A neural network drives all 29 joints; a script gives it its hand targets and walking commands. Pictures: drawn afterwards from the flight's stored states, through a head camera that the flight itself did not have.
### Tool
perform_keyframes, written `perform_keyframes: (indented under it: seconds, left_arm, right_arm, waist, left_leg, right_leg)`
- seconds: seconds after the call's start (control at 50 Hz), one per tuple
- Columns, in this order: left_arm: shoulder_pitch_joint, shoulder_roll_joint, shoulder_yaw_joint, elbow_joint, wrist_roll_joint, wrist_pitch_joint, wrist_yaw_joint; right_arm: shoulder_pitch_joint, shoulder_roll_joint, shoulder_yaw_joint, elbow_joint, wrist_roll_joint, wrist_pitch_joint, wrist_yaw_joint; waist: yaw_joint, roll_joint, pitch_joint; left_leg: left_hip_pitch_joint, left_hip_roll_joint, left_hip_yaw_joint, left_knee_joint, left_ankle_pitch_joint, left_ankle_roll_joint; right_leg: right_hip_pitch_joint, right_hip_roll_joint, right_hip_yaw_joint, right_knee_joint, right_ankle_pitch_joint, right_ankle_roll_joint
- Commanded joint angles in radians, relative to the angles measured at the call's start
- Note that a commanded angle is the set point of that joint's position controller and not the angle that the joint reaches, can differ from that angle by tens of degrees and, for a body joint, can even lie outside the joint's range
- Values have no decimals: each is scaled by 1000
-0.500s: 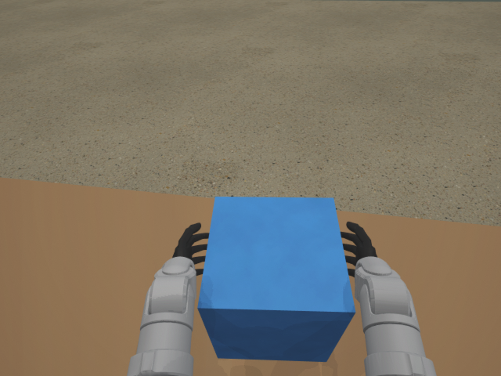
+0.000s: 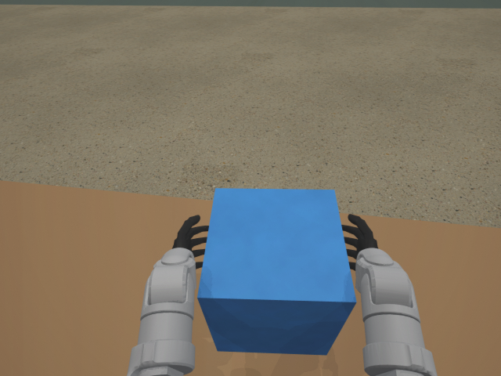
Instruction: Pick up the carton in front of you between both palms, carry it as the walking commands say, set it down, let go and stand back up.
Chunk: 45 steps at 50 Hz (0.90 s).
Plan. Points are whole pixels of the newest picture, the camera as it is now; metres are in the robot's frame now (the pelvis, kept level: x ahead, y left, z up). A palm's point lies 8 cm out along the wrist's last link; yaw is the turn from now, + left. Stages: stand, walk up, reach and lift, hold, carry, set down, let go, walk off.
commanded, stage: hold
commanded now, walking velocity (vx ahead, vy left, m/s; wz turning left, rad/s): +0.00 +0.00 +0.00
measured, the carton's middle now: (272, 274) +0.31 +0.00 -0.02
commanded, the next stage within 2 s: carry in 0.52 s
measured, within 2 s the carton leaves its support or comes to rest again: neither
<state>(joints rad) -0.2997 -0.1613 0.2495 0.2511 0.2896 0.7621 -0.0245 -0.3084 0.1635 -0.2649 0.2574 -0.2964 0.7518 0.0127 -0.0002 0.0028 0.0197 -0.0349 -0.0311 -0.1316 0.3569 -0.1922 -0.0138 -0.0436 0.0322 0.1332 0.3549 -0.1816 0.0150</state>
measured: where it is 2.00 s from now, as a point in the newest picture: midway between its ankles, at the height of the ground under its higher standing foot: (262, 288)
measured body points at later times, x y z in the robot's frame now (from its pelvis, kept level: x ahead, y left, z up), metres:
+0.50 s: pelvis +0.01 +0.00 +0.00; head -0.04 +0.00 +0.45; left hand +0.31 +0.15 +0.05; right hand +0.31 -0.15 +0.05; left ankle +0.01 +0.13 -0.75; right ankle +0.02 -0.13 -0.75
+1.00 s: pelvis +0.14 +0.00 -0.03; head +0.13 -0.01 +0.42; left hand +0.41 +0.14 +0.06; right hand +0.40 -0.16 +0.06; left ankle +0.02 +0.13 -0.74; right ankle +0.10 -0.09 -0.75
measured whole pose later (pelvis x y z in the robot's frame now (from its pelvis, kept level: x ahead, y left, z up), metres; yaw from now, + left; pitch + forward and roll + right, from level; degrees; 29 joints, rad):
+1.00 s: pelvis +0.14 +0.00 -0.03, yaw +0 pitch +6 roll -2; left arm -0.04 -0.13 0.06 -0.40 0.05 1.13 0.12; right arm -0.03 0.13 -0.07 -0.42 -0.07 1.13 -0.12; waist -0.02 0.06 -0.18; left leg -0.23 0.08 0.02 0.68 -0.47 -0.03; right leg -0.33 0.00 -0.15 0.59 -0.35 -0.02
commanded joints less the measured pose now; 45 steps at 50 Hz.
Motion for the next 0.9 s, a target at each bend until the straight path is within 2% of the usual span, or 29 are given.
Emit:
perform_keyframes:
  seconds: [0.0, 0.48, 0.5, 0.54, 0.56, 0.58, 0.62, 0.64, 0.7, 0.72, 0.76, 0.78, 0.8, 0.82, 0.84, 0.86, 0.88]
  left_arm:
    - [-494, -894, -520, -3, -242, -30, -218]
    - [-428, -881, -532, -50, -252, -24, -215]
    - [-445, -891, -551, -52, -269, -23, -214]
    - [-446, -898, -579, -86, -287, -22, -209]
    - [-464, -905, -603, -117, -299, -18, -203]
    - [-478, -908, -623, -152, -310, -10, -197]
    - [-462, -908, -663, -210, -337, 15, -180]
    - [-448, -904, -689, -248, -352, 34, -170]
    - [-430, -885, -754, -368, -391, 106, -136]
    - [-405, -875, -769, -400, -404, 134, -122]
    - [-356, -843, -787, -466, -421, 188, -92]
    - [-328, -828, -791, -495, -426, 215, -75]
    - [-303, -813, -798, -527, -435, 243, -58]
    - [-278, -798, -799, -554, -444, 269, -43]
    - [-242, -785, -809, -584, -457, 298, -27]
    - [-218, -768, -816, -620, -468, 322, -13]
    - [-244, -765, -827, -669, -485, 340, -4]
  right_arm:
    - [-477, 893, 533, 13, 251, -17, 236]
    - [-406, 892, 548, -33, 266, -8, 227]
    - [-434, 899, 562, -34, 280, -8, 226]
    - [-426, 907, 588, -68, 290, -7, 223]
    - [-440, 914, 609, -93, 302, -2, 218]
    - [-450, 917, 633, -127, 318, 6, 211]
    - [-446, 924, 682, -188, 349, 33, 195]
    - [-430, 922, 708, -223, 363, 51, 184]
    - [-419, 904, 764, -336, 396, 120, 153]
    - [-400, 897, 784, -370, 413, 148, 141]
    - [-358, 862, 806, -439, 435, 202, 115]
    - [-330, 845, 815, -471, 445, 229, 99]
    - [-289, 826, 816, -495, 450, 255, 81]
    - [-243, 801, 808, -516, 449, 279, 62]
    - [-169, 783, 800, -526, 450, 305, 42]
    - [-135, 776, 796, -558, 450, 325, 23]
    - [-126, 778, 781, -592, 442, 340, 6]
  waist:
    - [0, 0, -183]
    - [1, -2, -205]
    - [-2, -1, -203]
    - [0, 1, -198]
    - [-2, -2, -181]
    - [-4, 0, -170]
    - [-1, -3, -235]
    - [0, -9, -274]
    - [3, -35, -264]
    - [5, -47, -248]
    - [7, -77, -240]
    - [4, -77, -242]
    - [-1, -38, -252]
    - [-7, 37, -279]
    - [-17, 144, -312]
    - [-22, 262, -298]
    - [-24, 318, -239]
  left_leg:
    - [7, -62, 72, -65, 67, -3]
    - [35, -67, 68, -66, 181, -4]
    - [-90, 112, 48, 27, 30, 9]
    - [-180, 91, 10, -15, -395, 15]
    - [-224, 89, 5, -10, -513, 21]
    - [-245, 95, 10, 6, -496, 25]
    - [-228, 97, 46, 51, -354, 27]
    - [-221, 100, 55, 73, -325, 31]
    - [-292, 116, 59, 108, -399, 30]
    - [-314, 117, 73, 126, -385, 28]
    - [-315, 113, 117, 163, -291, 23]
    - [-291, 111, 131, 169, -246, 23]
    - [-262, 118, 122, 180, -163, 30]
    - [-192, 149, 77, 190, -17, 50]
    - [-64, 199, -5, 176, 144, 88]
    - [91, 274, -121, 108, 351, 142]
    - [170, 338, -227, 65, 510, 190]
  right_leg:
    - [25, 65, -78, -60, 62, 3]
    - [63, 67, -69, -63, 182, 9]
    - [-72, -109, -42, 28, 25, -11]
    - [-161, -92, -9, -13, -404, -24]
    - [-200, -90, -2, -11, -521, -30]
    - [-221, -96, -6, 3, -502, -32]
    - [-207, -102, -39, 41, -365, -42]
    - [-200, -110, -40, 50, -346, -50]
    - [-217, -151, 8, 32, -457, -71]
    - [-217, -165, 21, 26, -457, -76]
    - [-210, -187, 28, 39, -352, -87]
    - [-220, -183, 5, 77, -251, -89]
    - [-227, -167, -45, 166, -105, -82]
    - [-272, -135, -112, 300, 35, -65]
    - [-386, -95, -190, 438, 62, -29]
    - [-576, -51, -271, 503, -117, 7]
    - [-733, -24, -301, 474, -361, 15]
